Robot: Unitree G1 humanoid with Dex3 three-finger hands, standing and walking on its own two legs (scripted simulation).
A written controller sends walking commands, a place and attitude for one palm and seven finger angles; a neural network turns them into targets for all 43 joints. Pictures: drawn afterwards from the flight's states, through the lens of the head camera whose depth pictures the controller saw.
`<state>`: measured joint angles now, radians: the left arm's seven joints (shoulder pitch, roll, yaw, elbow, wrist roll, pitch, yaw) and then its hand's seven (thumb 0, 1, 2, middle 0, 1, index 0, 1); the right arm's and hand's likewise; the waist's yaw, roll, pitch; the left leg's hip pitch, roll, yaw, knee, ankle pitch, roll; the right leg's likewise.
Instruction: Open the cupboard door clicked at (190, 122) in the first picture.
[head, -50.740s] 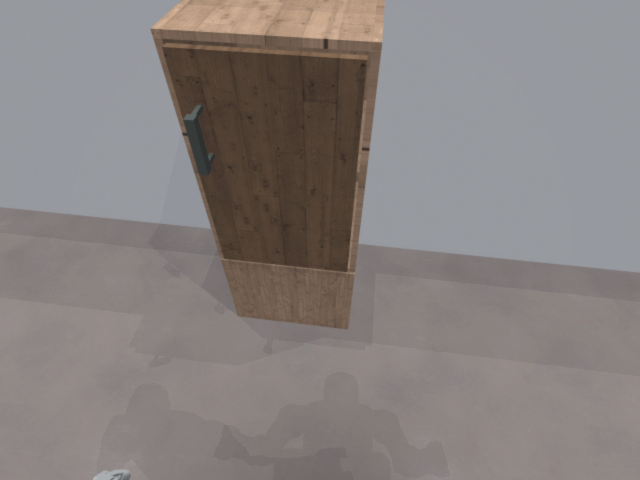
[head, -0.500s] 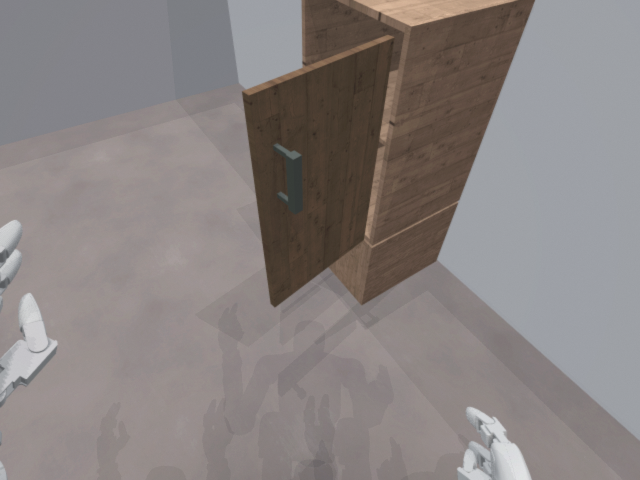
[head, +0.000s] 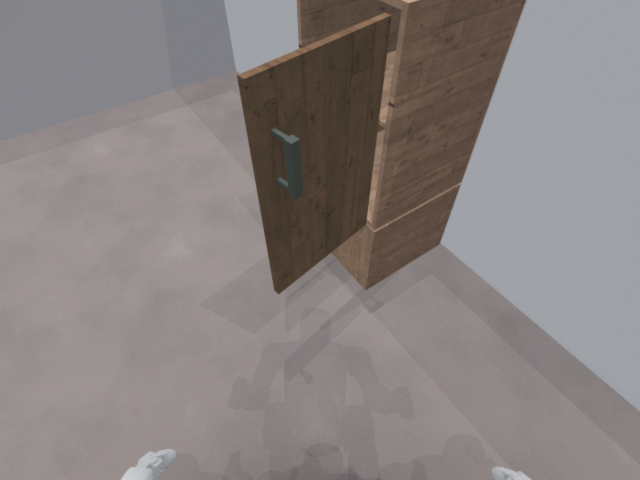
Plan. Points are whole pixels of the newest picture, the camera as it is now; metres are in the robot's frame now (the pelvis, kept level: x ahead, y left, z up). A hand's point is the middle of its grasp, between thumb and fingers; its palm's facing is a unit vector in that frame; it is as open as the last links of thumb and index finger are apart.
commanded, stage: let the arm hang, fingers relaxed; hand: left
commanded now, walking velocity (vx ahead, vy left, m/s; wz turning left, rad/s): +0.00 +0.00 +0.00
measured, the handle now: (286, 164) +0.63 +0.08 +0.03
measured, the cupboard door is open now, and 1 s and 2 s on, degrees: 100 100 100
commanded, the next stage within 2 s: look to check the result in 0.86 s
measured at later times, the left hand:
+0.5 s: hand out of the picture -0.02 +0.19 -0.16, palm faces +0.04 -0.97 -0.25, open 7.4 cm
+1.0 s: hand out of the picture +0.03 +0.19 -0.16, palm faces +0.03 -0.97 -0.24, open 7.4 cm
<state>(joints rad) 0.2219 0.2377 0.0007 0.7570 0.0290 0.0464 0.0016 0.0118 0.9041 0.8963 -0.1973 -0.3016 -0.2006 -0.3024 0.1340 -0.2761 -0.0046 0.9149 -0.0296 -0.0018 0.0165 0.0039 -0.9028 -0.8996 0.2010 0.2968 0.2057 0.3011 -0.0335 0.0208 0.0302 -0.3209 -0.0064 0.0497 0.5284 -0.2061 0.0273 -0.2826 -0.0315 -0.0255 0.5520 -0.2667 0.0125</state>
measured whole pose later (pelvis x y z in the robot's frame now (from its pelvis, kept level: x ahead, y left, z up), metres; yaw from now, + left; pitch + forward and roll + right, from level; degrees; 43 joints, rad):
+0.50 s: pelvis +0.00 +0.00 +0.01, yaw +1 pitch -2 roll +0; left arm 0.29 0.19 0.01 1.15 0.01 0.01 0.03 0.01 0.91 0.90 -0.20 -0.30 -0.20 -0.30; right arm 0.28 -0.14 -0.01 1.14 -0.02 0.03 -0.01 0.00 -0.90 -0.90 0.20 0.30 0.20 0.30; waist 0.00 0.03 0.05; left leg -0.25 -0.01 0.03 0.43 -0.16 0.02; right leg -0.20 -0.03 -0.04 0.44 -0.21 0.01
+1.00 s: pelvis +0.01 +0.00 +0.01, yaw +1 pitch -2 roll +0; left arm 0.21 0.20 0.01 1.14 0.01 -0.01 0.03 0.01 0.91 0.90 -0.20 -0.30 -0.20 -0.30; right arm 0.22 -0.18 -0.02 1.14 -0.02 0.01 -0.02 0.00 -0.91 -0.90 0.20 0.30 0.20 0.30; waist -0.01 0.01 0.06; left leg -0.21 -0.01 0.03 0.39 -0.15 0.02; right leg -0.16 -0.02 -0.04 0.40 -0.21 0.01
